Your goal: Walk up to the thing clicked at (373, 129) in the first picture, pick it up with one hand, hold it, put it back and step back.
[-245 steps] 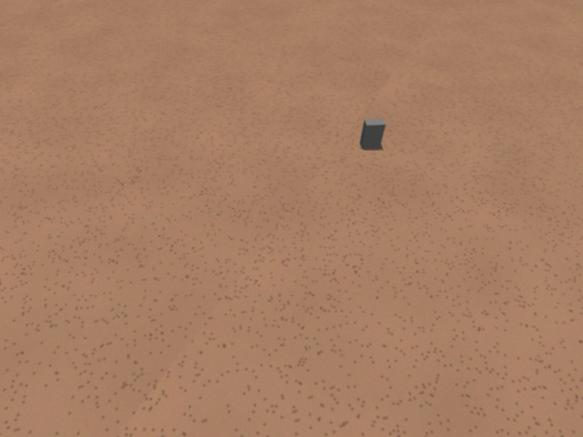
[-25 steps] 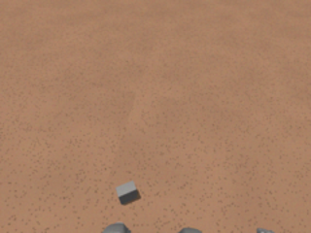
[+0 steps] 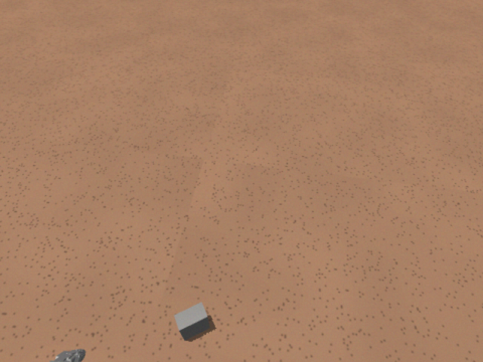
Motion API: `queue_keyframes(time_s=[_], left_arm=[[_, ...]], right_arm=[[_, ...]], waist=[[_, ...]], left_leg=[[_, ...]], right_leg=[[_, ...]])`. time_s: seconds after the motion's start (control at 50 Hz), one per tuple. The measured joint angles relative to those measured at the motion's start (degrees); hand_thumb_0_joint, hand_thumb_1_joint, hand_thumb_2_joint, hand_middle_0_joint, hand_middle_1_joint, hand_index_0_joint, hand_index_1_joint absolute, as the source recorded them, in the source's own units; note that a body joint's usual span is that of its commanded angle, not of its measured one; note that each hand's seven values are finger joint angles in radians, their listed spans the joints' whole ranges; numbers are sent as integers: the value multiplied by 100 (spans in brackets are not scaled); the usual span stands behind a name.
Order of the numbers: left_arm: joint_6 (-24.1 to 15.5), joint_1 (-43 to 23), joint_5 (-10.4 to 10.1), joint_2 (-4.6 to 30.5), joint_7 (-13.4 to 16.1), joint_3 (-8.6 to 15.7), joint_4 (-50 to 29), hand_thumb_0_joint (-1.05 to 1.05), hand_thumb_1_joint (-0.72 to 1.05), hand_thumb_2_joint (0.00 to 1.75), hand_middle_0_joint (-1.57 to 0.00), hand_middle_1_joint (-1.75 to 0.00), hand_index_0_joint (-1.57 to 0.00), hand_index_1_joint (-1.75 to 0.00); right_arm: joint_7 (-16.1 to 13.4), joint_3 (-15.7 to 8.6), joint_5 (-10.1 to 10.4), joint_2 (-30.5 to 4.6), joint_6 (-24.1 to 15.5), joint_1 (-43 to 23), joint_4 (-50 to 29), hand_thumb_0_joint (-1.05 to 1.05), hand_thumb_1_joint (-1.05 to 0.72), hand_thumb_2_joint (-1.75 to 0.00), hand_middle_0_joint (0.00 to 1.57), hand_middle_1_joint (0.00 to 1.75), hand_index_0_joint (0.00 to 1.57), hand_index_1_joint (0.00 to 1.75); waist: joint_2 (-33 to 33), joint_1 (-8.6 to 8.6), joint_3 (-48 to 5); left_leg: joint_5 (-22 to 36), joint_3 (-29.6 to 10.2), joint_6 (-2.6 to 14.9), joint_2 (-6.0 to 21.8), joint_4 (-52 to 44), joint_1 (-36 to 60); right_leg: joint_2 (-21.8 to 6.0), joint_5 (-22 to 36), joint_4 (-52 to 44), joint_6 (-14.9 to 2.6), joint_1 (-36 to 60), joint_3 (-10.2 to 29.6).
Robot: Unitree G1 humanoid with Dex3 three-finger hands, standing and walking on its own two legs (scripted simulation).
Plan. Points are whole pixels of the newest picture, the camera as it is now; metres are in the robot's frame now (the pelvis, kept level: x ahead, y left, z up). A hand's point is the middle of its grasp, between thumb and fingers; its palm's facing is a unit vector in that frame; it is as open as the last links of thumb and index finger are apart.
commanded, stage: walk up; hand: left
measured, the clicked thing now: (193, 321) +0.35 +0.16 -0.69
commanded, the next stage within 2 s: stand in 0.86 s
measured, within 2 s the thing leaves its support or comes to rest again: neither
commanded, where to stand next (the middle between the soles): +0.03 -0.02 m, yaw +0 degrees
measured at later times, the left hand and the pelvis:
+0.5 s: hand out of the picture +0.09 +0.26 -0.14, palm faces -0.01 -0.95 -0.32, open 7.4 cm; pelvis +0.01 +0.01 +0.01, yaw +0 degrees
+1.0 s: hand out of the picture +0.10 +0.26 -0.14, palm faces -0.01 -0.94 -0.33, open 7.4 cm; pelvis +0.01 +0.01 +0.02, yaw +0 degrees
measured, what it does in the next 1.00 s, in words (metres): stands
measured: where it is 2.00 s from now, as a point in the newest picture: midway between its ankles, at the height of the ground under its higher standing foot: outside the picture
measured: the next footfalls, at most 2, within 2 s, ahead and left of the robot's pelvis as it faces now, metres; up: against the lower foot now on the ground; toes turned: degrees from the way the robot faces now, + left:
none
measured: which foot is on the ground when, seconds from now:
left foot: down 0.00-1.00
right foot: down 0.00-1.00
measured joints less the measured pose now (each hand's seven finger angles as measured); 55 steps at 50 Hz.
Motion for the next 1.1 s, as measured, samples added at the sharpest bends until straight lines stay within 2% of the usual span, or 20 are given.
queue_keyframes(time_s=[0.18, 0.4, 1.1], left_arm=[[73, -230, 14, -52, -28, 5, 336, 0, 91, 90, -20, -30, -20, -30], [113, -119, 47, -111, -70, 41, 605, 0, 91, 90, -20, -30, -20, -30], [66, -46, 81, -142, -20, 62, 545, 0, 91, 90, -20, -30, -20, -30]], right_arm=[[-9, -5, -33, -2, 25, -188, 293, 1, -90, -90, 20, 30, 20, 30], [2, -10, -69, 10, 37, -159, 426, 1, -90, -90, 20, 30, 20, 30], [-9, -59, -83, 102, 90, -210, 322, 1, -90, -90, 20, 30, 20, 30]], waist=[[-20, -20, -98], [-28, 17, -130], [7, 14, -93]], left_leg=[[259, 23, 4, -19, -572, 360], [488, 42, 16, -37, -1042, 574], [597, 21, 30, -80, -1333, 713]], right_leg=[[-3, 276, -596, 26, 367, -4], [-7, 538, -1120, 56, 603, -4], [-41, 671, -1477, 97, 788, -41]])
